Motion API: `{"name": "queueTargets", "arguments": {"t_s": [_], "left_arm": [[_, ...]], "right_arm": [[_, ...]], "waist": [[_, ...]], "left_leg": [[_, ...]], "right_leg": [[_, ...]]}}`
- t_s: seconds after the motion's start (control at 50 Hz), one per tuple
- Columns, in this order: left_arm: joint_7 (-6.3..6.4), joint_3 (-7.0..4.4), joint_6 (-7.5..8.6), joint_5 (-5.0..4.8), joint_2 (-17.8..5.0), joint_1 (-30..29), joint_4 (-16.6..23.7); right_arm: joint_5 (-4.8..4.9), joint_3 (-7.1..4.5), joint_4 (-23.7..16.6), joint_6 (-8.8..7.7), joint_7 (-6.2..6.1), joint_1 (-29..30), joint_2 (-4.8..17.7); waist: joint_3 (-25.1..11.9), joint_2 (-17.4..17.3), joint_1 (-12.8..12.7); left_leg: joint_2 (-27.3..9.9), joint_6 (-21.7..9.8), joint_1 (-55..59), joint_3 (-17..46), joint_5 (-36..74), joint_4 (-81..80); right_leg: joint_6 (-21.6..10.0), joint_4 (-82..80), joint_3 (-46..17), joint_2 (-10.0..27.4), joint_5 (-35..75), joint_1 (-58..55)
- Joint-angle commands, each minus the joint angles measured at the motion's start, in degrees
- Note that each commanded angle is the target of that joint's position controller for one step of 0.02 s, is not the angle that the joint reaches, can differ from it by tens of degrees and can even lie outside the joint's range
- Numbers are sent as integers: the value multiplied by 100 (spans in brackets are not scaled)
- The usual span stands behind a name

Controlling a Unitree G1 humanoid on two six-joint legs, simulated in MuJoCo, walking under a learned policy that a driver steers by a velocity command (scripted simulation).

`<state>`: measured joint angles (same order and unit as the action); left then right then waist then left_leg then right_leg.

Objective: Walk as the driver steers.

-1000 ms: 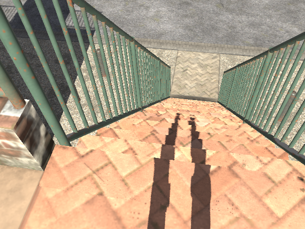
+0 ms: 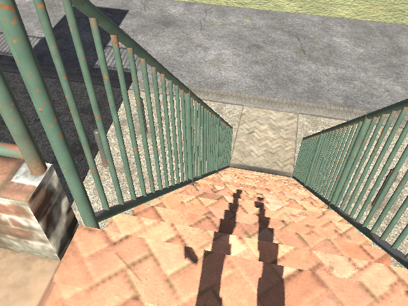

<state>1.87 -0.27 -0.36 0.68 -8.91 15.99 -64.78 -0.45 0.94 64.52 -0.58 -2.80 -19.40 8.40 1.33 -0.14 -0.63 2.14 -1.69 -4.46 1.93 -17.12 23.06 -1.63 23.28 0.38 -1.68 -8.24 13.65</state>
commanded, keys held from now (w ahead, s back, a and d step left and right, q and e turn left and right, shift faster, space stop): no key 0.68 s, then e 0.32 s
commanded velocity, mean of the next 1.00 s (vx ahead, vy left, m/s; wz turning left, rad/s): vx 0.00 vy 0.00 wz -0.09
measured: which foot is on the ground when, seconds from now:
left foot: down 0.00-1.00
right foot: down 0.00-1.00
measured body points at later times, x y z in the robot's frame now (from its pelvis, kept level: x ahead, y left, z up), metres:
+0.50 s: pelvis +0.01 +0.00 +0.00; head +0.02 +0.01 +0.45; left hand -0.02 +0.22 -0.16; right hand -0.03 -0.20 -0.16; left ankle -0.05 +0.10 -0.74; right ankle +0.05 -0.10 -0.74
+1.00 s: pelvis +0.02 -0.01 -0.02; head +0.04 -0.02 +0.42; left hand +0.07 +0.23 -0.17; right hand -0.02 -0.25 -0.18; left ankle -0.05 +0.10 -0.74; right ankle +0.04 -0.10 -0.74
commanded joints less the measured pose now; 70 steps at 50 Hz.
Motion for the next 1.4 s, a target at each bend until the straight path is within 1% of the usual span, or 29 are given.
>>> {"name": "queueTargets", "arguments": {"t_s": [0.02,0.68,0.72,0.76,0.8,0.82,0.84,0.88,0.9,0.92,0.94,0.96,0.98,1.0,1.02,1.04,1.06,1.08,1.1,1.12,1.14,1.18,1.2,1.24,1.26,1.28,1.34,1.38,1.4], "left_arm": [[26,-74,7,1,-451,371,-14],[66,-56,-17,-7,-195,568,-306],[53,-63,-22,-11,-215,510,-253],[40,-105,-21,-11,-324,251,-25],[29,-136,-22,-14,-356,63,217],[27,-152,-30,-2,-354,34,312],[28,-161,-45,65,-327,-17,402],[13,-180,-72,133,-250,26,564],[2,-208,-78,111,-252,106,626],[-5,-224,-83,130,-242,85,693],[-17,-228,-75,129,-195,47,762],[-28,-231,-46,105,-156,78,804],[-30,-259,1,76,-210,199,818],[-12,-386,55,72,-673,318,870],[-33,-520,59,100,-1136,890,849],[-36,-480,51,64,-1153,962,840],[16,-544,22,53,-1224,619,984],[74,-562,-32,89,-1212,279,1128],[102,-539,-81,66,-1080,44,1244],[106,-513,-112,54,-948,-135,1336],[90,-507,-123,54,-899,-111,1375],[57,-546,-117,55,-987,57,1392],[41,-573,-124,64,-1045,154,1393],[15,-626,-165,83,-1153,168,1457],[-11,-654,-176,98,-1214,82,1525],[-32,-662,-179,101,-1224,-63,1603],[-72,-666,-183,104,-1187,-288,1715],[-53,-626,-205,40,-1075,-435,1796],[-31,-554,-181,16,-843,-296,1838]], "right_arm": [[-2,-61,-4,-21,-27,-474,410],[-16,-62,120,-47,-58,-816,151],[-22,-106,75,-46,-83,-764,245],[-27,-196,-58,-30,-136,-659,415],[-44,-302,-181,8,-187,-621,565],[-54,-363,-222,36,-211,-645,647],[-42,-415,-264,60,-266,-711,726],[-77,-495,-371,107,-328,-616,816],[-116,-513,-461,115,-310,-437,794],[-133,-524,-552,110,-302,-297,800],[-140,-539,-602,98,-288,-211,834],[-142,-560,-636,93,-270,-141,882],[-149,-583,-657,91,-245,-141,923],[-111,-595,-769,95,-213,-244,853],[14,-587,-1005,146,-187,13,710],[-16,-509,-1110,212,-146,53,511],[-26,-471,-1140,235,-118,175,451],[-35,-457,-1212,203,-96,391,453],[-68,-497,-1309,151,-77,532,634],[-93,-531,-1364,118,-50,538,777],[-100,-543,-1384,117,-34,495,805],[-48,-527,-1472,145,-37,511,737],[-54,-513,-1529,149,-23,539,703],[-97,-493,-1695,153,35,737,703],[-106,-492,-1772,146,61,801,738],[-87,-485,-1791,133,67,795,741],[-22,-454,-1758,54,26,486,669],[-32,-456,-1614,8,-18,-32,643],[-95,-499,-1640,-27,-63,-74,910]], "waist": [[317,-17,-13],[433,-44,-1],[478,-56,6],[451,-108,38],[371,-252,75],[357,-335,89],[354,-367,136],[403,-661,92],[424,-803,23],[455,-710,-6],[495,-585,-29],[475,-472,-79],[366,-307,-144],[242,583,-121],[-236,1746,-476],[-627,1187,-260],[-422,593,-187],[-236,281,-114],[-154,273,-44],[-220,430,21],[-315,489,30],[-405,511,1],[-480,505,-22],[-415,795,-72],[-361,891,-60],[-254,888,-33],[-229,774,100],[-163,650,368],[-88,33,303]], "left_leg": [[-618,-200,-823,507,726,-515],[-649,-206,-729,477,901,-553],[-632,-202,-638,377,883,-503],[-658,-255,-537,312,999,-341],[-783,-366,-457,325,1122,-203],[-901,-456,-460,367,1157,-144],[-1094,-585,-454,481,1116,-118],[-1604,-915,-596,720,1513,-52],[-1821,-1084,-774,773,1958,30],[-1944,-1172,-824,755,2303,116],[-1943,-1135,-807,655,2489,246],[-1815,-976,-848,469,2531,440],[-1566,-729,-962,211,2289,813],[-886,-352,-1436,-379,1654,1803],[318,98,-2220,-942,-1266,3759],[200,58,-2343,-55,-2167,4516],[70,67,-2455,81,-1815,4789],[-63,58,-2617,153,-1391,4748],[-154,55,-2688,200,-1063,4497],[-186,84,-2600,164,-861,4231],[-129,121,-2538,99,-781,4021],[-43,209,-2465,50,-836,3492],[-21,243,-2375,38,-884,3176],[49,271,-2169,-47,-1027,2705],[89,272,-2017,-80,-1071,2524],[112,248,-1858,-119,-995,2304],[195,64,-1007,-201,-592,1294],[176,-111,-43,-231,177,-120],[-483,-211,288,501,-189,-771]], "right_leg": [[-141,-287,-669,618,425,-498],[-82,-211,-610,606,500,-486],[-99,-122,-646,557,524,-290],[-137,156,-636,450,537,57],[-158,558,-580,293,449,427],[-162,817,-515,201,365,608],[-140,1121,-443,95,160,875],[-148,1822,-270,16,-662,1218],[-222,2168,-177,59,-1193,1182],[-281,2265,-97,106,-1529,1231],[-324,2078,-20,137,-1631,1212],[-362,1693,37,115,-1311,973],[-421,1188,-105,89,-668,550],[-679,738,-1210,605,1060,116],[-1543,-130,-3263,1840,3200,-578],[-1756,-417,-3657,2034,2885,-769],[-1737,-392,-3202,1870,2200,-512],[-1587,-407,-2862,1618,1627,-317],[-1428,-479,-2580,1377,1321,-253],[-1303,-514,-2312,1150,1256,-250],[-1245,-515,-2198,1036,1277,-338],[-1216,-528,-2165,963,1196,-469],[-1230,-654,-2232,915,374,-433],[-1325,-1064,-2561,861,-1598,-144],[-1339,-1197,-2696,858,-2079,46],[-1302,-1211,-2654,832,-1982,211],[-1055,-989,-2517,715,-1290,600],[-658,-652,-2439,463,-1527,1109],[-348,-8,-2133,150,-1933,1556]]}}
Keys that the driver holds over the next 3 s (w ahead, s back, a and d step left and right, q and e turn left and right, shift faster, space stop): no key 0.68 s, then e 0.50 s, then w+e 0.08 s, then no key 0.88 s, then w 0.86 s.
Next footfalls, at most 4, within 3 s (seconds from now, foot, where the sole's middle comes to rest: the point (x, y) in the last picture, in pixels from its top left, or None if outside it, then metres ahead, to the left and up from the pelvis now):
1.40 left None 0.08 0.08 -0.78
1.72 right None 0.03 -0.11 -0.78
2.46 left None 0.19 0.07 -0.78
2.94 right None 0.45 -0.16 -0.78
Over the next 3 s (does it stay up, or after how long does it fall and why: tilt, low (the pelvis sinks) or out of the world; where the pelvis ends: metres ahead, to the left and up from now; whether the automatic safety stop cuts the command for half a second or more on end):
stays up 0.35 -0.07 -0.03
